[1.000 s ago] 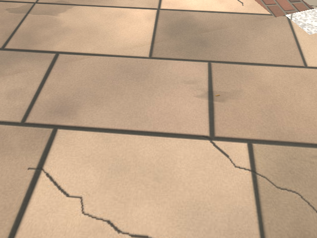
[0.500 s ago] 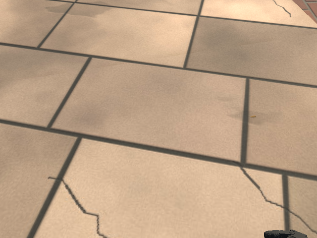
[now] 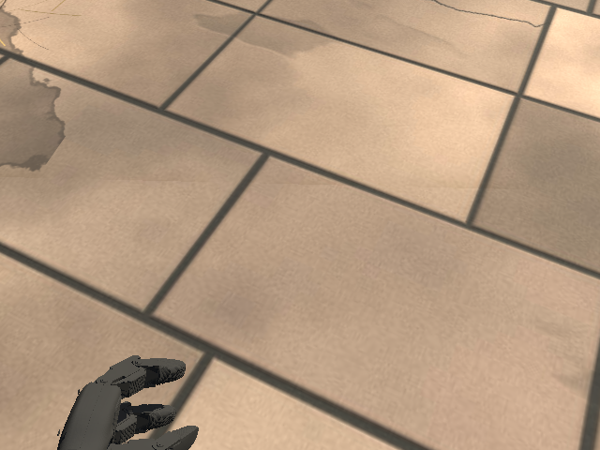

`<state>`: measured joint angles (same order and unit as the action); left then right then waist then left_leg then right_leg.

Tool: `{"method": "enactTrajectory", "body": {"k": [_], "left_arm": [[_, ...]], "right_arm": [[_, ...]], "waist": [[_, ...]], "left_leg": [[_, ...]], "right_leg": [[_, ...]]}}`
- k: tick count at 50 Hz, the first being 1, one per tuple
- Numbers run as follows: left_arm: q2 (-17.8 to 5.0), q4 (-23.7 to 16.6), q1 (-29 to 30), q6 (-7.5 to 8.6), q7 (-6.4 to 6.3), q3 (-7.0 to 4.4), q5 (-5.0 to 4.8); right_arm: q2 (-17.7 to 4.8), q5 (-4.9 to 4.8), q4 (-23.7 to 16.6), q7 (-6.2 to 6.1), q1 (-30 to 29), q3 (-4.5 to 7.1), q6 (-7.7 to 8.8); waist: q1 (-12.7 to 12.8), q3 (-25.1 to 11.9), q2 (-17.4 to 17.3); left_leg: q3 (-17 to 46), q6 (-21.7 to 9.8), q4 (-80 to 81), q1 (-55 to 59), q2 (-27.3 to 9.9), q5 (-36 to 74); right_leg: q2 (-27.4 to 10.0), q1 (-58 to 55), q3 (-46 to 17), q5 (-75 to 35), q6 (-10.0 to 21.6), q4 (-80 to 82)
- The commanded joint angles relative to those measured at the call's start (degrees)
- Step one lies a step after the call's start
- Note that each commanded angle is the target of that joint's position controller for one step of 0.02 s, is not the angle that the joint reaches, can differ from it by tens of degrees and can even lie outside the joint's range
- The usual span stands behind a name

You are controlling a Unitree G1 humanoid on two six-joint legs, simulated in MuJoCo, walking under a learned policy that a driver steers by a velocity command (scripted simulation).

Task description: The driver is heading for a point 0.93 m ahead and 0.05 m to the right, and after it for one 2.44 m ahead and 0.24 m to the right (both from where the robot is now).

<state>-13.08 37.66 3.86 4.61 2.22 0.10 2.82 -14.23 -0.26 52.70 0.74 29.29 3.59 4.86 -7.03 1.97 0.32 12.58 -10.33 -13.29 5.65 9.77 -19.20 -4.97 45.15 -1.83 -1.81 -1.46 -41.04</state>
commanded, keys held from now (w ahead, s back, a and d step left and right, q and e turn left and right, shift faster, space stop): w+q+shift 0.12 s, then w+shift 0.30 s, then w+e+shift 0.58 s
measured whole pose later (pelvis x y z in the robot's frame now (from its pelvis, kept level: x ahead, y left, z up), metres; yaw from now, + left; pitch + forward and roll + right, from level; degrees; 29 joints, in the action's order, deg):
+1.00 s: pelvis +0.89 +0.14 -0.03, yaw -4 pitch +0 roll +2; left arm -16.4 41.4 -2.9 1.3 4.6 -1.1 0.9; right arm -13.6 1.6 53.6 -2.1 27.5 1.2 5.0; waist -1.1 2.6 2.3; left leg -18.9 1.8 -24.5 14.5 1.7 -25.6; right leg 1.8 34.7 11.3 1.0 11.3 -40.5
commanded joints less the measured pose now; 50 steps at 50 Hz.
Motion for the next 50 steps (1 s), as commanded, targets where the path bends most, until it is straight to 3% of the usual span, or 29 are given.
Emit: {"method": "enactTrajectory", "body": {"k": [1,3,4,5,6,7,8,9,10,11,12,14,18,21,24,26,27,28,29,30,31,32,34,37,40,44,46,48,50], "left_arm": [[-4.9,-6.1,4.6,0.58,-0.43,-0.69,-0.79],[-9.2,-4.2,-5.0,0.66,-1.9,-2.35,-1.46],[-12.3,-2.1,-15.0,0.71,-3.0,-3.67,-2.23],[-15.2,1.0,-27.4,0.56,-4.41,-5.0,-1.88],[-17.2,2.8,-35.9,0.62,-5.36,-5.62,0.25],[-19.5,1.7,-28.5,0.79,-4.15,-6.33,1.66],[-12.0,0.0,-21.5,0.65,-3.09,-5.69,1.0],[-7.6,0.6,-19.0,0.76,-2.55,-4.59,0.44],[-6.1,2.4,-19.7,0.97,-2.17,-4.28,0.81],[-5.3,4.8,-21.9,1.42,-2.22,-3.79,0.71],[-5.0,6.7,-23.2,2.01,-1.97,-3.56,0.4],[-4.4,9.3,-25.7,3.24,-1.15,-3.29,-0.92],[-7.7,10.6,-26.2,4.15,-0.78,-3.55,-1.47],[-9.8,11.7,-28.2,4.36,-0.72,-3.62,-2.29],[-13.4,14.0,-32.1,3.6,-0.98,-3.76,-2.5],[-16.8,14.6,-32.1,2.44,-1.96,-4.23,-2.11],[-17.0,14.3,-30.5,1.79,-2.25,-4.24,-2.37],[-12.2,12.7,-31.4,1.64,-1.98,-3.17,-2.08],[-2.4,10.4,-38.9,1.52,-1.37,-1.41,-3.94],[-9.0,9.5,-33.1,1.21,-1.73,-2.84,-4.26],[-9.4,8.7,-27.8,0.98,-1.58,-3.23,-4.11],[-7.4,9.0,-26.9,0.75,-1.09,-2.77,-3.69],[-5.3,10.3,-29.2,-1.25,-0.1,-2.79,-2.46],[-3.7,8.7,-23.6,-3.64,0.8,-3.11,-1.89],[-2.3,4.8,-14.9,-3.76,1.57,-2.29,-2.1],[-3.3,1.5,-7.1,-3.23,2.88,-1.38,-2.05],[-4.8,1.2,-6.7,-3.23,3.13,-1.46,-1.91],[-8.1,3.2,-15.3,-3.68,2.61,-2.41,-1.89],[-13.4,9.5,-37.9,-3.87,1.08,-5.26,-1.8]], "right_arm": [[-10.1,-0.47,-3.5,-0.89,-0.6,2.11,0.58],[-13.2,-0.17,-4.7,-1.09,-4.0,2.72,0.91],[-15.8,0.36,-5.6,-0.75,-7.5,3.32,1.17],[-14.3,1.01,-6.7,-0.24,-11.2,3.09,1.61],[-3.5,1.56,-8.5,-0.2,-10.6,0.47,1.83],[-2.9,-2.71,-11.5,-0.66,-1.0,-0.45,1.31],[-7.4,-0.33,-8.5,-1.23,-4.5,-0.42,0.21],[-7.8,0.91,-8.5,-0.44,-8.4,-0.14,-0.44],[-6.8,1.71,-8.9,0.23,-11.0,-0.39,-0.8],[-5.3,2.56,-10.2,1.15,-14.0,-0.7,-1.17],[-3.6,2.67,-11.3,1.85,-13.6,-1.23,-1.65],[-2.4,2.94,-12.9,2.27,-16.3,-2.0,-2.25],[-4.3,3.04,-18.2,3.18,-27.0,-2.87,-1.87],[-3.5,2.56,-20.2,4.59,-33.9,-4.08,-0.98],[-5.1,3.03,-20.1,3.68,-34.7,-3.86,-0.45],[-8.7,3.66,-16.8,1.9,-22.7,-2.23,-0.2],[-10.9,3.75,-13.1,0.91,-11.1,-0.99,-0.13],[-15.9,4.9,-11.1,-0.42,-2.8,0.67,-0.14],[-19.3,6.24,-11.8,-0.74,-3.7,1.56,0.24],[-16.3,4.16,-11.9,-0.39,-4.4,1.51,-0.16],[-11.9,3.59,-10.9,-0.26,-9.0,0.55,0.23],[-9.6,3.27,-10.3,0.0,-11.4,0.26,0.68],[-7.0,2.39,-9.2,-0.2,-12.4,-0.35,1.43],[-3.9,0.59,-6.5,-0.02,-11.0,-0.84,2.77],[-3.4,0.99,-5.0,0.06,-9.5,-1.05,3.56],[-6.2,1.16,-3.8,-1.1,-7.6,-1.02,3.47],[-9.3,1.11,-3.8,-2.29,-6.2,-0.65,3.16],[-13.0,1.56,-4.7,-3.76,-7.8,0.32,1.8],[-15.2,2.65,-7.1,-3.87,-14.4,1.25,-0.21]], "waist": [[2.7,1.2,-4.3],[8.1,-6.3,-5.4],[14.1,-11.3,-6.0],[20.2,-16.3,-4.6],[19.6,-21.2,8.6],[10.1,-27.6,25.6],[10.5,-18.7,11.7],[10.2,-11.4,4.1],[9.8,-7.0,-1.5],[9.2,-4.2,-2.1],[7.5,-2.8,1.6],[6.6,-0.9,3.1],[5.9,4.2,2.8],[7.4,5.8,1.7],[6.7,3.9,3.3],[0.2,-5.0,6.9],[-5.6,-10.6,6.6],[-6.7,-17.4,1.2],[1.4,-25.3,-13.0],[-1.0,-23.8,-7.5],[1.3,-11.9,-4.2],[3.3,-6.3,-3.2],[7.2,-3.3,-5.7],[8.5,1.0,-4.0],[8.3,4.4,-5.1],[8.3,6.2,-2.3],[9.3,4.1,-3.4],[14.7,-1.4,-6.6],[25.3,-10.1,-6.0]], "left_leg": [[8.7,-0.8,-1.3,-9.0,-11.4,51.8],[9.9,1.8,-13.4,-8.2,-11.5,63.6],[10.4,2.2,-24.3,-10.2,-11.2,63.1],[8.9,2.4,-38.2,-17.0,-8.7,55.3],[3.7,1.7,-58.4,-29.1,-4.5,3.6],[-2.5,3.1,-69.7,-42.8,-1.5,-8.7],[-3.7,2.5,-69.0,-45.3,-7.0,-0.7],[-4.7,3.0,-66.7,-44.8,-8.7,3.7],[-5.3,3.3,-65.2,-44.1,-9.9,4.3],[-5.0,3.2,-63.1,-43.6,-11.3,4.3],[-4.8,3.4,-61.7,-43.7,-11.9,3.8],[-4.1,3.6,-59.0,-46.4,-12.8,3.1],[-6.3,4.9,-45.3,-50.0,-12.6,12.5],[-15.3,4.0,-29.3,-36.5,-11.4,22.4],[-18.1,2.4,-22.9,-31.3,-8.9,19.5],[-16.3,1.6,-21.3,-17.7,-6.0,11.4],[-14.8,1.5,-18.1,-4.2,-7.2,11.7],[-2.6,1.6,-19.0,10.1,-18.9,-3.1],[24.3,-0.4,-12.5,22.0,-35.4,-16.2],[30.1,0.6,-4.3,15.2,-34.9,-19.1],[19.1,1.3,-3.0,5.5,-31.3,-13.7],[12.0,1.7,-1.1,-2.1,-29.2,-5.1],[1.3,3.6,1.9,-10.4,-26.1,3.5],[-10.0,6.7,5.2,-11.9,-23.0,13.1],[-20.6,8.4,6.6,-13.9,-20.0,27.7],[-28.6,10.8,6.4,-10.1,-18.5,45.5],[-30.1,11.8,1.2,-5.5,-19.6,67.2],[-29.4,12.2,-10.9,-2.1,-22.3,84.5],[-26.2,10.6,-40.8,-10.9,-23.9,81.4]], "right_leg": [[6.1,-16.4,3.5,-3.4,1.7,9.1],[8.3,-33.1,1.4,0.7,2.7,11.3],[6.8,-43.4,0.4,4.1,3.1,11.3],[3.1,-56.7,-1.4,11.0,3.5,9.9],[-11.9,-69.0,-14.8,22.9,4.4,8.6],[-23.4,-73.3,-48.8,31.5,11.4,21.5],[-18.2,-63.4,-44.9,41.9,12.1,25.3],[-15.4,-55.0,-35.2,38.3,12.2,25.6],[-13.6,-48.5,-29.1,29.7,12.0,26.5],[-10.7,-44.1,-22.9,24.4,10.9,27.5],[-10.1,-41.4,-19.5,21.4,10.8,28.4],[-9.5,-39.9,-14.8,16.1,10.5,30.7],[-7.2,-36.3,-2.4,2.8,10.0,36.4],[-5.6,-31.2,4.5,-5.7,9.1,43.1],[-6.8,-41.8,4.7,-33.8,9.3,36.5],[-8.1,-45.8,4.2,-50.5,8.3,17.9],[-6.2,-40.2,4.4,-43.4,7.6,3.0],[-2.2,-27.4,4.0,-17.9,7.8,-16.9],[4.4,-9.2,0.0,29.4,7.3,-37.2],[3.6,-5.3,-3.1,24.4,8.5,-41.1],[1.2,-3.1,-2.8,17.4,8.4,-38.0],[-0.6,-4.4,-2.3,15.1,7.9,-34.9],[-2.5,-8.9,-2.1,14.2,6.8,-32.9],[-3.9,-4.1,-0.9,11.5,6.2,-32.1],[-2.9,-2.2,3.3,2.5,6.2,-25.3],[1.0,-6.8,10.4,-4.7,9.2,-8.3],[5.6,-13.5,14.6,-5.2,11.0,-2.6],[9.2,-23.4,15.3,0.5,12.5,-1.6],[10.2,-46.1,9.2,9.3,16.6,0.1]]}}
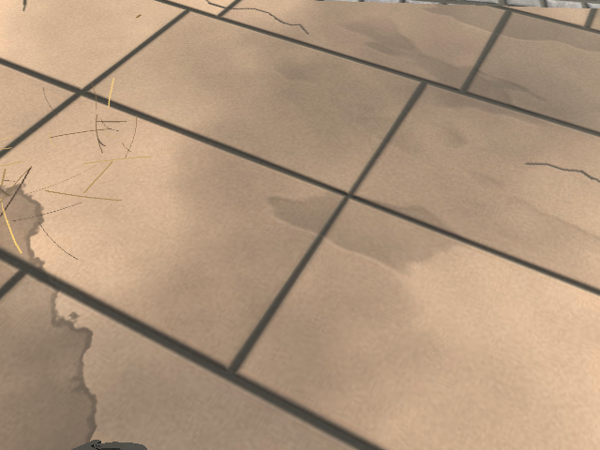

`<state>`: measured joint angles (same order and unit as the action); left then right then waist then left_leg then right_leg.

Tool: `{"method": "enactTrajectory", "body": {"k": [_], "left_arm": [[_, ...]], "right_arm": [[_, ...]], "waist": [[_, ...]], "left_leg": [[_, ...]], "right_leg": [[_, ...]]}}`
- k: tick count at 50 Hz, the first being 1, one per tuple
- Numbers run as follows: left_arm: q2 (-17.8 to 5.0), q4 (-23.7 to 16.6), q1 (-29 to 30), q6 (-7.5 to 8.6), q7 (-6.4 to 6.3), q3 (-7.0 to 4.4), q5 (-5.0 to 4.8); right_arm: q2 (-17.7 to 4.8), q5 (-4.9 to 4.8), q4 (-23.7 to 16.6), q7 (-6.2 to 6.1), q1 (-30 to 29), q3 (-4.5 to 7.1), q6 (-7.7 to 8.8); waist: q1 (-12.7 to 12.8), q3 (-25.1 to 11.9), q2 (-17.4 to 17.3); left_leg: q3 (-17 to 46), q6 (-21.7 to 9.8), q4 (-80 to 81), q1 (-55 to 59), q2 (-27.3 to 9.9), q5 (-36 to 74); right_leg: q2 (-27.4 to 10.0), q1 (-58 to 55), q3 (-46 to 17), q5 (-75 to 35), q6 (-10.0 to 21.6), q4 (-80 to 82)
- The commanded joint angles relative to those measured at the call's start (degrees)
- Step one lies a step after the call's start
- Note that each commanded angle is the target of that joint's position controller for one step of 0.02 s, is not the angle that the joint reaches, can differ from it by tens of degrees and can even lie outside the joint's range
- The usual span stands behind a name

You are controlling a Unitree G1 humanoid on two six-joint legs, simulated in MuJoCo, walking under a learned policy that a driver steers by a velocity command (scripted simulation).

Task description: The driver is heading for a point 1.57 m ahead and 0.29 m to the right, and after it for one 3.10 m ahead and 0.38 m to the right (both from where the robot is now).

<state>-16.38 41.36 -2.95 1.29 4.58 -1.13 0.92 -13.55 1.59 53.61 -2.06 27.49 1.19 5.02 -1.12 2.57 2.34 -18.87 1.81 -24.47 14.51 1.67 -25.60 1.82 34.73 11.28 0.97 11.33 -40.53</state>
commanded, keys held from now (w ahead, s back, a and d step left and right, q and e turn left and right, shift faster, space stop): w+e+shift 0.38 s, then w+shift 0.46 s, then w+q+shift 0.16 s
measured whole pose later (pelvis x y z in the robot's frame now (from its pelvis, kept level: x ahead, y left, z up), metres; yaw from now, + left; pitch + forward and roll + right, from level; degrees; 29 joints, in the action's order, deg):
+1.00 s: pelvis +0.83 -0.23 +0.02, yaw -31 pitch +2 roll +0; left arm -15.5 42.1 -9.3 4.2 1.0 -0.7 3.1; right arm -14.7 -0.1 50.1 0.7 24.0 1.0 4.0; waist -3.3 1.5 -0.7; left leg 1.9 -4.7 -71.9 -17.9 -2.9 -16.2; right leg 2.1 21.8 6.0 12.9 4.6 -33.5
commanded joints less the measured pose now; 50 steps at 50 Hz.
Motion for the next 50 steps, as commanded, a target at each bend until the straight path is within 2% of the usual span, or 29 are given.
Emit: {"method": "enactTrajectory", "body": {"k": [1,2,3,4,5,7,9,12,16,18,20,21,22,23,24,25,26,29,33,36,39,41,43,44,45,46,47,48,50], "left_arm": [[-11.8,7.3,-33.1,-0.32,-2.69,-5.52,-0.98],[-15.2,7.2,-27.0,-0.77,-3.23,-6.1,-1.23],[-19.1,4.2,-24.1,-1.09,-3.42,-6.87,-0.13],[-15.4,2.6,-22.2,-1.1,-3.86,-6.61,0.25],[-11.5,3.0,-19.9,-0.84,-4.15,-5.7,0.28],[-10.2,2.6,-17.2,0.92,-4.59,-5.03,-0.2],[-9.1,2.5,-16.5,2.6,-4.46,-4.4,-0.59],[-10.0,2.3,-17.8,3.55,-4.18,-4.96,-0.75],[-11.4,2.7,-21.7,3.24,-3.45,-5.98,-1.33],[-11.9,2.1,-20.6,3.11,-3.9,-6.27,-1.14],[-14.6,1.7,-18.5,3.28,-3.97,-6.74,-0.33],[-14.9,1.2,-15.7,3.63,-3.7,-6.62,-0.09],[-8.8,0.0,-14.5,4.39,-3.81,-4.87,0.17],[0.1,-2.9,-22.0,4.53,-3.47,-2.35,-2.27],[-3.5,-1.6,-22.2,3.88,-3.9,-1.63,-0.88],[-6.2,-1.0,-17.1,3.18,-3.72,-2.11,0.28],[-6.6,-1.7,-13.4,2.96,-3.02,-2.01,1.08],[-3.7,-4.3,-9.1,1.89,-1.41,-0.92,1.93],[-3.8,-8.5,-0.9,1.55,-0.88,0.16,1.88],[-3.8,-11.1,6.2,2.07,0.31,1.14,1.32],[-2.9,-11.5,9.1,2.4,0.54,1.83,1.08],[-4.1,-10.7,7.8,2.44,-0.54,1.38,1.75],[-7.1,-6.3,-7.3,2.53,-2.08,-0.3,2.32],[-9.7,-3.0,-18.5,2.65,-3.12,-1.73,2.78],[-15.0,-1.6,-23.7,2.84,-4.32,-3.34,4.11],[-16.3,-2.5,-23.2,2.48,-4.36,-3.94,3.19],[-12.4,-1.7,-19.9,2.49,-4.28,-3.66,2.19],[-9.1,-0.7,-17.1,3.14,-4.21,-2.92,1.93],[-5.7,0.8,-14.5,4.24,-4.15,-2.31,1.59]], "right_arm": [[-13.4,0.67,-7.9,0.36,-14.0,3.48,-0.99],[-3.7,2.15,-11.5,1.21,-13.5,0.76,0.12],[-4.6,0.54,-18.2,1.62,-10.7,0.03,1.68],[-7.8,1.2,-18.1,1.74,-13.7,-0.06,3.19],[-9.5,1.06,-17.5,1.88,-15.2,0.3,3.48],[-8.6,2.76,-17.2,1.67,-15.2,-0.11,1.39],[-7.2,3.0,-18.2,2.01,-17.0,-0.66,-1.08],[-4.9,1.53,-22.5,3.01,-27.0,-1.77,-1.43],[-5.0,-0.22,-24.6,3.11,-32.3,-2.01,-1.08],[-7.0,-0.26,-24.7,2.73,-31.0,-1.37,-0.71],[-11.9,-0.5,-21.6,1.62,-19.6,0.82,-0.32],[-13.8,-0.29,-18.6,0.75,-7.9,1.96,-0.08],[-17.0,1.19,-16.3,-0.45,4.7,3.38,0.24],[-22.0,3.67,-16.3,-0.03,1.3,4.28,0.27],[-17.9,2.39,-17.0,0.94,-5.4,4.46,-0.12],[-11.8,1.63,-17.5,1.57,-9.7,3.37,-0.3],[-9.6,1.45,-16.2,2.0,-10.3,2.93,-0.35],[-7.0,0.89,-10.8,2.36,-5.5,1.93,0.91],[-8.9,-0.27,-8.3,2.91,-3.0,2.17,2.28],[-10.0,-0.71,-7.4,3.14,-2.6,2.23,2.6],[-12.0,-1.08,-5.2,3.41,0.5,2.35,2.62],[-14.1,-0.93,-3.6,2.87,2.4,2.55,2.03],[-16.1,-0.64,-2.6,1.78,2.8,2.69,0.67],[-15.6,-0.93,-3.3,1.54,1.1,2.46,0.34],[-7.7,-1.18,-5.9,2.24,3.6,0.86,0.43],[-6.5,-2.92,-8.0,2.37,6.0,0.69,0.62],[-10.9,-2.3,-8.8,1.97,-2.1,1.84,0.37],[-9.1,-2.2,-9.4,2.38,-5.2,1.34,0.49],[-6.4,-1.2,-7.7,3.37,-4.1,0.97,-1.06]], "waist": [[19.0,-8.9,-0.2],[9.9,-3.2,11.8],[6.2,-15.2,11.8],[6.5,-10.1,1.3],[3.6,-2.7,-6.0],[-1.0,1.6,-9.8],[-2.2,3.3,-9.3],[1.1,4.2,-5.9],[6.3,0.0,0.1],[5.4,-1.4,1.1],[-0.6,-9.1,0.9],[-7.6,-14.3,0.0],[-12.0,-21.0,-5.5],[-3.3,-24.2,-25.1],[-1.7,-19.7,-21.3],[-1.9,-12.1,-11.0],[-1.8,-8.0,-4.8],[-0.1,-2.8,-7.1],[0.6,2.0,-6.3],[0.2,4.3,-5.7],[-0.4,5.3,-5.4],[0.7,1.9,-7.8],[8.4,-8.0,-10.4],[14.1,-13.2,-9.3],[11.4,-21.3,3.0],[8.3,-29.7,10.3],[8.6,-19.6,1.8],[6.5,-9.8,-0.1],[1.9,-3.2,-0.9]], "left_leg": [[4.9,-2.5,-53.8,-29.6,-7.0,42.5],[9.6,-1.8,-73.4,-51.9,1.1,-3.4],[22.0,-1.0,-76.9,-64.5,1.5,-3.4],[24.9,-1.7,-70.7,-67.9,-1.7,0.7],[24.8,-1.5,-63.9,-65.7,-4.3,4.8],[24.7,0.6,-55.2,-57.5,-7.4,4.9],[22.7,2.6,-45.8,-51.1,-9.4,5.4],[19.6,2.9,-27.6,-45.6,-8.7,19.4],[18.6,0.8,-12.0,-41.3,-4.1,30.5],[20.2,0.2,-5.8,-36.6,-2.7,28.8],[19.8,-1.1,-5.6,-24.7,-0.2,20.3],[19.0,-2.0,-5.9,-13.1,-1.7,17.7],[29.4,-3.6,-6.4,-0.1,-11.6,-0.1],[63.7,-8.8,6.9,8.6,-26.2,-15.4],[73.9,-12.0,11.4,3.4,-25.8,-25.8],[62.7,-11.7,10.9,-4.5,-22.9,-22.7],[53.5,-11.1,10.6,-11.1,-19.8,-12.3],[40.3,-9.7,12.6,-19.2,-14.9,2.1],[31.5,-11.1,18.6,-21.5,-14.9,12.0],[21.5,-9.5,23.7,-26.2,-12.1,23.3],[17.8,-9.5,25.0,-22.4,-13.3,39.3],[15.2,-8.7,16.8,-13.9,-13.6,64.7],[14.6,-7.6,-5.3,-13.4,-14.7,80.1],[15.0,-7.0,-21.8,-23.5,-12.8,69.4],[15.7,-7.1,-44.5,-40.3,-6.2,25.5],[22.3,-7.3,-59.4,-52.2,-0.5,-0.1],[24.2,-8.1,-59.5,-57.5,-3.9,6.5],[23.5,-7.8,-55.3,-57.8,-5.8,10.7],[23.6,-7.0,-50.3,-52.4,-8.6,12.1]], "right_leg": [[1.3,-42.0,-9.3,8.4,6.3,5.9],[-4.6,-45.6,-23.8,-6.8,8.7,0.3],[-13.6,-55.8,-50.3,10.9,19.2,15.3],[-16.6,-50.4,-58.5,26.4,17.0,27.2],[-15.4,-40.4,-55.1,27.4,13.9,29.7],[-10.5,-25.4,-45.6,16.9,11.2,29.7],[-5.9,-14.2,-38.4,11.9,10.0,31.1],[-0.7,-10.3,-31.5,1.5,7.2,31.2],[-1.1,-21.4,-32.4,-12.0,3.1,27.1],[-2.2,-25.7,-34.1,-15.6,1.0,23.2],[-2.4,-30.2,-33.8,-29.2,-1.3,9.8],[-1.1,-26.6,-31.5,-28.8,-2.5,-3.4],[1.5,-17.5,-27.7,-13.2,-3.0,-22.5],[8.4,0.8,-22.0,27.8,-5.2,-37.1],[3.6,8.3,-20.6,22.8,-3.8,-41.2],[0.3,8.6,-18.9,16.8,-4.2,-39.5],[-1.1,6.9,-18.2,14.3,-4.7,-36.1],[-3.0,5.7,-19.7,15.4,-5.8,-29.6],[-3.0,11.8,-19.2,9.3,-7.2,-20.6],[-3.2,3.1,-12.1,-0.5,-7.2,-5.1],[-3.2,-4.3,-7.1,-3.4,-4.9,2.5],[0.4,-8.3,-4.3,2.0,-3.1,5.3],[3.5,-26.1,-5.4,8.6,-1.2,6.6],[-0.5,-41.6,-10.2,9.5,-0.3,7.9],[-16.8,-57.3,-29.7,28.1,0.8,9.4],[-27.8,-62.2,-56.5,35.5,3.1,19.6],[-23.7,-54.2,-49.3,33.8,1.5,22.1],[-21.9,-43.8,-40.3,26.2,0.9,24.0],[-17.5,-30.9,-28.5,16.9,-1.8,28.5]]}}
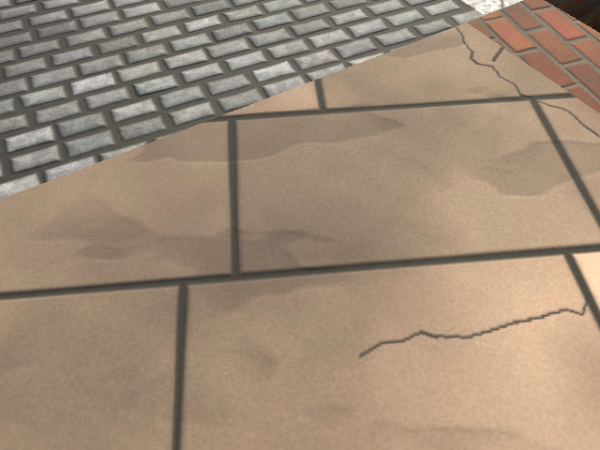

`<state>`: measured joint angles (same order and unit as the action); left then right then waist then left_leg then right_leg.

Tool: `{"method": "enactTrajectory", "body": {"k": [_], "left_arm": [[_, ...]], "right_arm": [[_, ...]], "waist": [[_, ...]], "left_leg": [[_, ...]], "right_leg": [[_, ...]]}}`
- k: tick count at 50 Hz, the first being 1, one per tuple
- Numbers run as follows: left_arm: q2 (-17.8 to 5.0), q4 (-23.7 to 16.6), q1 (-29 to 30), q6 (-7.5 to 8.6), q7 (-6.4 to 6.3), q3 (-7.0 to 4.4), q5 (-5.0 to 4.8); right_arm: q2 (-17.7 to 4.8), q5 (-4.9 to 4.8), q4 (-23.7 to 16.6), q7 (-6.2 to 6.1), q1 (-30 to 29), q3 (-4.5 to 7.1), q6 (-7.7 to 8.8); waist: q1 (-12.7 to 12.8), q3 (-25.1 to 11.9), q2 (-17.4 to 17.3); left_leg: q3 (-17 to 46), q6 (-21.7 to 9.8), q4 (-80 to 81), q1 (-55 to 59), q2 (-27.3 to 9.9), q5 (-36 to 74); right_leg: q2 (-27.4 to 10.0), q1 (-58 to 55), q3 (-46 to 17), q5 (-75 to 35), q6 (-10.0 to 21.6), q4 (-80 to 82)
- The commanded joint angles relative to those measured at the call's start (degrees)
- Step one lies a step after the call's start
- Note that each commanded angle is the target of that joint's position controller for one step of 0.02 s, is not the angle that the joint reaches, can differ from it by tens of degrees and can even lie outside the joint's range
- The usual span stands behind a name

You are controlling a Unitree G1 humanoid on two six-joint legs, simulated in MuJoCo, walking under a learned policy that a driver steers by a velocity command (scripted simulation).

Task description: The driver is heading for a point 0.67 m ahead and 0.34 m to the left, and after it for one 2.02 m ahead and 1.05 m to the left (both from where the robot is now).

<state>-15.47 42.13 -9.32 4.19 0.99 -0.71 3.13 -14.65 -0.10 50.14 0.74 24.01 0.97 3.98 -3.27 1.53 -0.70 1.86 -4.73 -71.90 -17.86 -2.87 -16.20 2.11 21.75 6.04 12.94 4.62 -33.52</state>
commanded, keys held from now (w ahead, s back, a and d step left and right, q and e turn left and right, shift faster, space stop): w+q+shift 0.88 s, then w+shift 0.12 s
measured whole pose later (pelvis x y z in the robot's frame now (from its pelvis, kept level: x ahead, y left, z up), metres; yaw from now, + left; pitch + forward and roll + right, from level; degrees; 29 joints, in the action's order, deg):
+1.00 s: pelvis +0.87 +0.22 +0.01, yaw +51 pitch +2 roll -3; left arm -18.9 47.4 -25.7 5.5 0.1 -3.3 1.9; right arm -21.4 2.4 36.7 3.8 5.1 3.2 0.3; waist 3.6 -0.3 -3.8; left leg 1.9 -5.3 -69.6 -40.1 -0.8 -11.6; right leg -0.4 5.0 8.4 17.1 -0.5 -20.8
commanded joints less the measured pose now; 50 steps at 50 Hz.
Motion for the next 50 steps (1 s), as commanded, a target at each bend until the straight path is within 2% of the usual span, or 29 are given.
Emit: {"method": "enactTrajectory", "body": {"k": [1,2,3,6,10,13,15,16,17,18,19,20,21,23,24,26,29,33,35,36,37,38,39,40,41,42,43,46,50], "left_arm": [[-5.6,0.8,-8.3,1.89,-0.55,-2.49,-1.08],[-4.0,1.6,-8.8,2.58,-0.31,-2.17,-1.58],[-4.5,2.5,-8.8,3.1,-0.27,-2.36,-2.34],[-3.2,4.0,-9.5,3.95,-0.04,-2.08,-2.2],[-5.3,5.3,-11.1,4.36,-0.89,-2.16,-2.44],[-9.8,5.5,-13.2,3.68,-2.51,-2.81,-2.53],[-13.0,4.4,-10.6,1.5,-3.8,-3.86,-1.5],[-14.1,3.2,-7.3,0.34,-3.94,-4.27,-0.84],[-13.6,2.9,-5.2,-0.24,-3.05,-4.44,-0.72],[-3.6,0.0,-4.8,0.82,-1.74,-1.84,0.29],[-4.0,-6.4,-8.0,2.1,-1.55,-0.99,-1.69],[-6.5,-6.9,-3.7,3.61,-1.48,-0.6,-0.92],[-7.6,-6.6,-2.2,4.12,-1.28,-0.72,-1.07],[-6.6,-6.4,-1.9,2.31,-1.42,-0.24,0.72],[-6.0,-6.2,-2.3,0.72,-1.33,0.02,1.21],[-4.8,-8.3,1.3,-0.81,-0.92,0.58,1.17],[-2.6,-12.1,10.8,-0.74,0.12,1.68,-0.54],[-4.1,-13.6,14.6,-0.24,0.09,1.34,-1.83],[-6.3,-13.0,11.7,0.15,-0.42,0.46,-1.76],[-8.8,-11.4,6.3,0.36,-1.02,-0.68,-1.86],[-11.2,-9.2,-3.7,0.68,-1.76,-1.91,-1.91],[-14.3,-6.6,-16.8,0.95,-2.98,-3.43,-1.07],[-18.3,-5.1,-24.4,1.1,-3.8,-4.42,1.2],[-20.6,-6.0,-16.3,0.66,-3.02,-5.37,1.04],[-12.8,-8.0,-8.6,0.2,-2.66,-4.28,0.58],[-9.1,-7.4,-6.7,-0.06,-2.38,-3.35,0.0],[-7.7,-5.9,-7.1,-0.11,-2.16,-3.0,0.24],[-4.4,0.1,-12.8,1.55,-1.26,-2.06,-1.16],[-6.1,2.2,-12.8,3.33,-0.07,-2.25,-1.3]], "right_arm": [[-4.2,1.08,-3.5,1.16,1.0,1.08,-1.21],[-3.8,1.25,-3.5,1.46,-0.5,1.29,-2.12],[-3.1,1.45,-4.6,1.87,-2.8,1.31,-2.81],[-2.4,1.01,-7.7,2.64,-11.9,1.1,-3.12],[-2.2,0.81,-10.9,4.19,-20.2,0.22,-2.4],[-4.2,1.17,-10.8,4.35,-19.1,0.44,-2.31],[-8.2,1.1,-7.4,3.51,-6.3,2.02,-2.54],[-11.1,1.19,-3.8,2.77,6.5,3.59,-2.61],[-13.5,0.65,-1.6,1.34,13.5,5.39,-2.77],[-17.4,-0.09,-1.6,0.42,8.0,6.5,-3.53],[-22.2,1.28,-4.6,0.36,4.5,7.56,-4.11],[-18.7,1.31,-6.4,-0.18,2.5,7.33,-4.15],[-14.5,1.31,-5.6,-0.56,0.7,6.34,-3.91],[-12.4,0.95,-5.7,-0.92,-2.3,5.43,-2.21],[-11.2,0.74,-5.6,-0.94,-3.3,4.85,-1.37],[-11.8,0.38,-6.3,-0.54,-3.8,4.87,0.06],[-12.3,0.2,-6.8,-0.12,-3.0,5.46,0.54],[-13.6,-0.15,-6.6,0.37,0.1,6.44,0.29],[-14.4,0.13,-7.2,-0.2,-0.9,6.78,0.09],[-15.7,0.53,-7.5,-0.27,-1.9,7.04,0.11],[-17.4,0.69,-7.9,0.0,-4.2,7.3,0.25],[-14.6,0.83,-9.0,0.16,-7.0,6.46,0.94],[-4.3,0.34,-11.8,-0.23,-7.2,3.74,1.52],[-4.4,-1.66,-14.6,-0.15,-0.5,2.46,1.08],[-8.9,0.36,-12.0,-0.58,-5.7,2.92,-0.33],[-10.1,1.42,-12.3,0.23,-9.3,3.27,-0.89],[-9.7,1.75,-12.3,1.16,-11.2,3.32,-1.49],[-5.0,2.63,-15.3,3.25,-14.7,1.76,-3.22],[-4.8,2.52,-18.4,3.68,-20.0,0.53,-3.24]], "waist": [[2.5,-1.4,4.5],[2.1,0.4,3.4],[1.4,2.0,4.6],[1.9,5.8,3.7],[2.3,6.9,1.9],[0.5,3.7,4.3],[-6.6,-3.9,7.0],[-12.6,-9.3,6.7],[-15.3,-10.8,1.9],[-7.1,-5.3,-14.1],[-3.1,-17.6,-14.8],[-4.1,-13.6,-2.9],[-1.0,-5.0,4.5],[4.0,0.6,7.9],[5.6,2.1,8.0],[5.6,3.7,6.2],[2.0,4.6,2.4],[-2.0,1.1,-1.9],[-0.5,-1.0,-2.7],[2.3,-4.6,-2.6],[8.5,-10.2,-1.2],[14.9,-16.6,0.5],[14.6,-21.3,15.5],[6.6,-25.5,28.5],[7.0,-14.7,13.2],[7.0,-8.8,6.4],[6.5,-5.7,2.7],[4.6,-1.0,6.1],[2.6,2.4,5.4]], "left_leg": [[2.9,0.2,-1.7,-17.7,-4.8,2.6],[2.9,0.3,-0.9,-18.7,-5.5,2.8],[2.3,0.6,0.1,-21.4,-5.8,3.9],[-1.1,0.5,6.7,-25.3,-5.1,13.4],[-8.9,-2.1,24.3,-18.9,-1.7,24.4],[-14.5,-4.9,30.8,-12.1,4.6,23.1],[-14.5,-6.6,30.8,1.9,8.7,16.2],[-11.2,-8.8,30.9,14.6,9.2,11.9],[-5.4,-11.4,35.5,24.9,7.6,7.7],[8.7,-14.4,32.7,31.0,-0.3,17.7],[37.7,-26.4,46.3,43.3,-9.7,1.8],[46.0,-24.0,57.7,38.4,-12.2,-11.5],[42.6,-20.5,60.4,27.5,-11.1,-12.7],[32.9,-17.7,60.3,11.0,-6.2,-2.0],[28.9,-17.1,61.2,4.3,-3.9,0.3],[23.0,-16.4,63.1,-3.7,-0.2,4.2],[18.2,-12.9,63.5,-6.8,4.4,10.3],[20.0,-9.2,58.8,4.3,2.8,23.2],[21.9,-7.0,53.3,8.9,2.0,29.3],[21.9,-5.7,46.4,11.0,2.1,36.8],[20.0,-4.3,34.5,9.4,3.9,40.0],[17.6,-3.3,18.1,0.6,6.1,32.3],[11.7,-3.1,-0.5,-15.2,11.4,-12.4],[7.6,-2.8,-10.0,-26.4,10.7,-12.9],[5.6,-2.7,-11.6,-29.2,5.3,-5.4],[3.8,-2.1,-8.1,-28.0,3.2,-1.2],[3.3,-1.3,-6.0,-26.2,1.4,0.1],[3.8,-0.7,-3.1,-26.1,-1.3,1.4],[4.0,-0.3,6.6,-27.5,0.2,9.0]], "right_leg": [[-17.5,-14.3,-20.2,4.1,4.7,23.4],[-16.4,-13.5,-16.5,0.0,3.7,24.5],[-16.4,-13.2,-13.5,-1.6,3.3,26.3],[-11.9,-12.6,-0.7,-16.3,0.2,28.3],[-10.3,-14.6,8.8,-33.2,-2.7,29.1],[-12.6,-24.3,10.8,-67.4,-4.9,19.6],[-14.5,-26.0,9.6,-79.2,-4.8,2.6],[-15.3,-21.3,8.0,-77.6,-4.0,-14.0],[-10.2,-12.0,8.2,-50.2,-3.5,-37.3],[0.7,10.6,4.8,13.6,-4.9,-59.7],[2.3,26.7,-7.9,16.7,-6.1,-68.6],[-1.3,30.3,-11.9,11.9,-4.9,-63.0],[-4.1,28.3,-12.2,7.7,-4.6,-55.0],[-7.3,20.1,-12.0,8.0,-6.3,-46.2],[-8.6,16.8,-11.5,8.6,-7.4,-42.5],[-10.0,12.9,-9.2,6.5,-8.9,-31.9],[-8.6,7.2,-6.7,-9.9,-9.0,-13.9],[-4.8,3.1,-6.6,-18.1,-7.4,-0.9],[-3.1,-2.3,-7.8,-14.5,-6.8,4.1],[-1.5,-8.3,-7.8,-9.0,-6.2,3.9],[-1.4,-19.1,-7.0,-4.7,-5.4,4.2],[-7.6,-34.1,-11.9,4.6,-4.0,1.6],[-23.9,-46.7,-32.4,26.0,-2.8,7.4],[-31.4,-46.7,-63.1,36.4,2.8,20.2],[-27.3,-37.1,-54.1,41.2,3.0,20.8],[-24.1,-29.7,-41.3,30.2,2.2,19.2],[-21.4,-24.8,-32.5,18.8,1.1,19.3],[-17.4,-18.4,-19.1,2.8,-0.4,21.2],[-16.2,-14.8,-8.5,-11.7,0.9,26.0]]}}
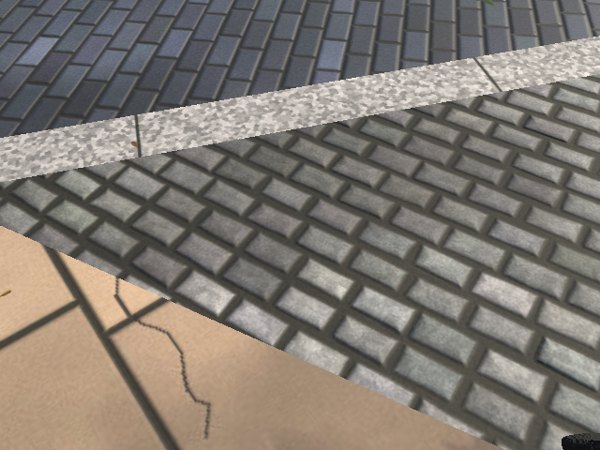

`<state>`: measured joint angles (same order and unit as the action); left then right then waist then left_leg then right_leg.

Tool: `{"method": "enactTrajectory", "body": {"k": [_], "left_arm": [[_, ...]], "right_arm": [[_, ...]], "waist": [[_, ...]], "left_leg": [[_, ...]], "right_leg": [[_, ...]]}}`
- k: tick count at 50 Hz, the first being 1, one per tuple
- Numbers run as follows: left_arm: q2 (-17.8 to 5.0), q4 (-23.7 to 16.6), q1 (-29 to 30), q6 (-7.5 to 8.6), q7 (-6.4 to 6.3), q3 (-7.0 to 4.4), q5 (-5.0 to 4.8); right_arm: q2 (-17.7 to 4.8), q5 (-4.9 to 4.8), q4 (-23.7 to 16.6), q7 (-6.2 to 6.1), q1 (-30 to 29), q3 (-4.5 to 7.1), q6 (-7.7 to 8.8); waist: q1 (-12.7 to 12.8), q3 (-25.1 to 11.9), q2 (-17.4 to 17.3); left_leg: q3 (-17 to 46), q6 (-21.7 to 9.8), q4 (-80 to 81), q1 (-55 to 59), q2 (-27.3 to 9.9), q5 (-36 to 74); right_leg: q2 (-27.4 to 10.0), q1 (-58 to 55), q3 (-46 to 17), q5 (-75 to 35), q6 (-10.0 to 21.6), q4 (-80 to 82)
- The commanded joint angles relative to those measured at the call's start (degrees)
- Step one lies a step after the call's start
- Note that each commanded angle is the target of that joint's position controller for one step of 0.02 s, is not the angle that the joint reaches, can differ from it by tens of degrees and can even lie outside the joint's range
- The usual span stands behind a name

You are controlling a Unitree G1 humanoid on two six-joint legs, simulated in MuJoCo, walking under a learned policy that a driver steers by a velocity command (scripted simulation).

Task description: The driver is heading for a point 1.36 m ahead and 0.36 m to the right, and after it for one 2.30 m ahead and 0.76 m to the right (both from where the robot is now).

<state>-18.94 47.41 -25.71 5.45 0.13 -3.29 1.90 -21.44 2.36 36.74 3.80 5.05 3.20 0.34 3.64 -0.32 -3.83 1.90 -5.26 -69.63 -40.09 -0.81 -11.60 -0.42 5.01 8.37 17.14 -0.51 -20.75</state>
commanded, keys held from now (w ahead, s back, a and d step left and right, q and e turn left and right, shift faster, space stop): w+shift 0.20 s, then w+e+shift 0.80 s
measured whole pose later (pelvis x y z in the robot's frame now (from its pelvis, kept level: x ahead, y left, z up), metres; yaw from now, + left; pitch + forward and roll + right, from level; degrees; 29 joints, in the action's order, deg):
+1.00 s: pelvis +0.94 -0.04 -0.01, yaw -28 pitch +3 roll +0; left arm -18.6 47.6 -25.9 3.4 1.1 -5.0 -0.2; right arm -14.7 1.7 32.5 1.1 -1.8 -2.8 3.8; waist 7.6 1.2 0.3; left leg 5.2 2.6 -33.8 -38.1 -5.9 1.5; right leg 9.2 -2.6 -13.6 21.3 8.1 -18.2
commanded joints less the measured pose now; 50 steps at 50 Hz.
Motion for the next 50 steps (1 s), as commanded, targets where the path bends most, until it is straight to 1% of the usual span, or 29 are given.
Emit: {"method": "enactTrajectory", "body": {"k": [1,4,6,8,9,10,11,12,13,14,15,18,20,22,25,28,30,31,32,33,34,35,36,37,40,42,45,48,50], "left_arm": [[-3.2,-2.6,3.9,2.22,0.87,0.26,-0.02],[-4.8,-0.3,-0.2,2.05,0.71,0.19,-0.37],[-7.1,1.5,-2.9,1.53,0.32,0.04,-0.39],[-10.4,2.7,-4.0,0.55,-0.72,-0.31,-0.48],[-11.9,2.7,-2.9,-0.25,-1.24,-0.52,-0.49],[-12.0,2.0,-0.7,-0.89,-1.44,-0.46,-0.95],[-6.5,0.5,-2.4,-0.96,-0.91,0.63,-0.53],[-0.5,-2.5,-7.9,-0.63,0.22,1.82,-2.6],[-6.5,-4.3,2.0,-0.26,-0.35,0.51,-2.4],[-4.6,-5.1,4.9,0.03,-0.15,0.83,-2.78],[-3.0,-4.0,4.4,-0.29,0.17,1.22,-2.51],[0.0,-0.5,0.2,-3.74,1.82,1.3,-0.86],[0.8,-2.2,5.7,-4.68,2.49,1.18,-0.71],[1.5,-4.6,12.7,-4.48,2.75,1.46,-1.23],[2.2,-6.8,19.2,-3.56,3.9,2.16,-1.75],[1.0,-7.4,20.8,-3.42,4.76,2.31,-1.31],[-2.5,-5.1,12.7,-3.97,4.4,1.26,-1.16],[-5.1,-2.7,3.2,-4.26,3.99,0.1,-0.99],[-8.1,1.2,-10.1,-4.47,3.11,-1.56,-0.84],[-10.2,2.7,-14.3,-4.5,1.82,-3.14,-1.87],[-14.1,2.4,-8.2,-5.21,1.16,-4.0,-1.68],[-16.8,-0.6,-4.5,-5.39,0.87,-4.65,-1.01],[-12.1,-2.4,-1.2,-5.44,0.25,-4.11,-0.86],[-8.4,-1.9,1.7,-5.38,0.13,-3.15,-0.87],[-6.5,-2.3,5.1,-2.7,-0.11,-2.03,-1.33],[-8.0,-3.0,5.6,-1.26,0.24,-2.45,-1.54],[-8.4,-3.3,4.5,-0.88,0.71,-3.31,-2.0],[-9.4,-3.1,1.5,-1.15,1.08,-4.13,-2.37],[-10.1,-3.6,2.0,-1.4,0.48,-4.5,-2.04]], "right_arm": [[1.5,-0.02,-5.7,0.73,-3.1,-1.93,0.58],[1.9,-0.08,-7.1,1.92,-10.6,-2.92,1.42],[1.9,0.01,-6.9,1.63,-11.7,-3.22,1.78],[-0.2,0.74,-5.0,0.43,-6.1,-2.4,2.02],[-1.9,0.82,-2.1,-0.37,3.3,-1.48,2.13],[-3.9,0.89,1.8,-1.36,15.2,-0.27,2.28],[-8.2,1.67,3.8,-2.65,20.6,1.24,2.13],[-12.2,1.48,2.4,-3.25,19.0,2.29,2.07],[-9.8,0.43,2.7,-3.75,19.2,2.61,1.97],[-7.3,0.27,4.8,-4.08,16.6,1.97,2.71],[-3.9,0.34,5.8,-3.78,14.5,1.34,3.64],[1.5,-0.71,7.4,-3.65,12.0,-0.21,5.7],[1.5,-1.65,8.9,-3.13,13.4,-0.13,6.98],[1.8,-1.39,9.6,-2.81,13.5,-0.26,7.6],[1.7,-1.72,10.5,-3.23,14.8,-0.78,8.15],[-2.0,-2.05,11.3,-4.93,17.1,-0.52,8.3],[-5.7,-1.34,10.4,-6.67,15.6,0.45,6.79],[-7.3,-0.77,9.5,-7.2,13.1,0.97,5.64],[-8.4,-0.05,8.0,-7.28,8.7,1.42,4.57],[-6.5,-0.05,8.2,-6.16,6.6,1.39,3.94],[3.3,1.04,4.0,-5.09,8.0,-1.41,5.43],[2.6,-0.6,-1.3,-4.72,10.9,-2.45,6.81],[-0.4,0.27,-1.4,-4.35,7.0,-2.71,8.09],[-1.5,0.29,-0.8,-4.02,6.3,-2.37,8.21],[0.1,2.29,-1.1,-3.97,6.0,-3.27,4.23],[1.1,1.83,-3.9,-3.41,1.2,-3.91,3.16],[3.3,-0.24,-6.7,-2.59,-7.0,-4.83,3.45],[2.1,-1.15,-7.7,-2.73,-9.6,-4.44,3.83],[0.1,-0.97,-7.3,-3.24,-7.6,-3.61,4.25]], "waist": [[-4.5,5.9,8.0],[-2.2,9.2,5.6],[-2.4,8.6,6.7],[-6.5,2.1,11.0],[-11.4,-3.2,12.8],[-17.4,-8.4,11.9],[-15.9,-14.5,4.9],[-9.4,-24.1,-7.5],[-13.3,-19.8,2.7],[-10.2,-7.7,3.1],[-7.2,-1.4,6.0],[-1.7,2.7,3.2],[-1.9,6.2,1.3],[-2.5,8.7,1.1],[-3.2,8.7,2.2],[-2.4,5.9,0.8],[2.8,0.1,-2.6],[8.0,-4.3,-3.2],[14.4,-8.6,-2.5],[16.0,-7.5,5.0],[5.8,-4.7,19.9],[3.2,-16.4,17.4],[3.0,-9.7,5.7],[-0.9,-1.0,-1.3],[-6.8,6.3,-3.3],[-6.1,7.5,-0.1],[-1.8,6.2,3.1],[1.5,3.1,6.4],[0.4,1.0,7.3]], "left_leg": [[3.1,0.2,10.0,-4.3,-1.5,7.2],[-5.5,-1.6,25.3,4.6,0.5,11.6],[-8.6,-3.5,30.0,9.0,3.2,9.2],[-10.4,-5.3,31.6,17.2,7.3,2.5],[-9.1,-6.6,32.5,27.2,8.4,-0.7],[-6.2,-8.1,38.3,41.8,7.4,1.2],[7.9,-8.7,37.1,57.7,-4.7,-11.2],[40.1,-14.0,44.0,71.6,-22.7,-19.4],[39.2,-12.2,50.4,66.0,-20.1,-17.5],[29.1,-11.1,52.3,55.4,-18.3,-10.1],[22.7,-9.3,54.6,45.2,-16.1,-3.8],[9.2,-4.4,60.9,31.9,-10.9,0.0],[3.1,-2.6,63.6,30.8,-10.3,8.3],[-5.4,-0.5,65.2,29.7,-6.6,18.3],[-13.8,2.6,65.5,30.9,-4.4,34.3],[-16.3,5.3,61.0,39.1,-6.7,59.9],[-16.1,6.5,48.4,44.1,-9.0,78.0],[-15.4,6.4,35.9,42.5,-10.2,82.2],[-13.8,5.9,17.5,35.9,-10.8,77.9],[-14.8,5.3,-9.1,26.3,-2.4,35.0],[-9.3,6.9,-30.4,0.2,6.0,-18.3],[3.1,6.8,-34.0,-11.5,5.0,-18.2],[5.2,5.2,-26.0,-13.1,1.5,-12.2],[4.5,5.0,-18.6,-9.9,-1.3,-8.3],[3.2,8.1,-4.6,1.9,-5.7,-9.7],[0.0,9.4,7.7,6.9,-6.7,-4.3],[-2.1,9.3,26.1,14.1,-4.6,12.6],[-2.0,8.0,35.1,16.2,-1.7,17.5],[-0.6,7.3,40.6,20.4,-0.1,13.9]], "right_leg": [[-12.9,2.8,-7.8,-17.7,5.9,14.9],[-11.9,3.9,-1.3,-25.8,5.5,20.9],[-12.6,-2.3,1.4,-47.4,5.7,17.6],[-14.4,-9.3,2.7,-74.4,5.5,4.3],[-15.3,-8.4,2.7,-79.2,5.7,-8.0],[-14.0,-2.0,3.4,-73.4,5.4,-23.9],[-9.7,12.9,1.2,-31.9,5.5,-44.9],[0.0,33.1,-6.6,11.3,4.1,-65.8],[-1.0,39.7,-13.3,5.2,5.6,-67.5],[-3.3,41.3,-12.6,0.5,5.7,-63.2],[-5.6,38.1,-12.5,-1.1,5.5,-58.0],[-8.1,30.0,-13.3,-3.0,4.3,-52.0],[-8.9,34.5,-12.4,-7.0,3.9,-49.1],[-7.4,36.3,-9.4,-13.7,4.1,-42.6],[-4.3,31.8,-2.5,-24.0,5.8,-29.7],[1.0,24.7,2.8,-28.3,8.5,-20.4],[5.5,15.6,4.2,-21.6,9.8,-19.9],[7.1,6.0,3.2,-17.3,11.2,-20.6],[6.2,-6.7,-1.4,-12.5,14.1,-19.3],[3.3,-13.4,-6.9,-10.4,17.5,-13.3],[-4.1,-22.7,-23.5,-22.3,22.2,-19.4],[-13.2,-30.9,-48.9,-1.2,31.6,-4.0],[-14.5,-22.5,-55.1,13.5,28.2,7.4],[-13.0,-10.0,-50.5,14.6,24.6,10.0],[-5.2,13.8,-37.5,1.6,21.7,11.2],[-1.4,21.4,-31.7,-6.0,21.2,13.1],[2.9,20.8,-27.2,-13.8,16.9,12.3],[0.9,10.2,-29.3,-24.6,14.3,8.3],[-0.1,4.3,-31.2,-30.7,12.2,2.7]]}}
